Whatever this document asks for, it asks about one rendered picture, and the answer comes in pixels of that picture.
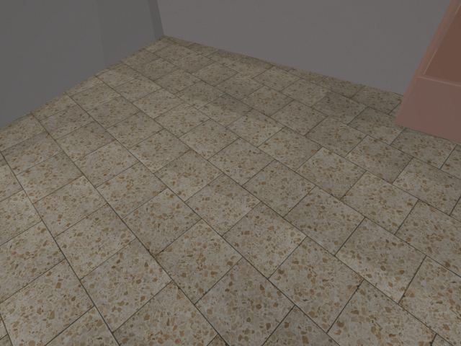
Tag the cupboard door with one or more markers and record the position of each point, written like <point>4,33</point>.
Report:
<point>446,63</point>

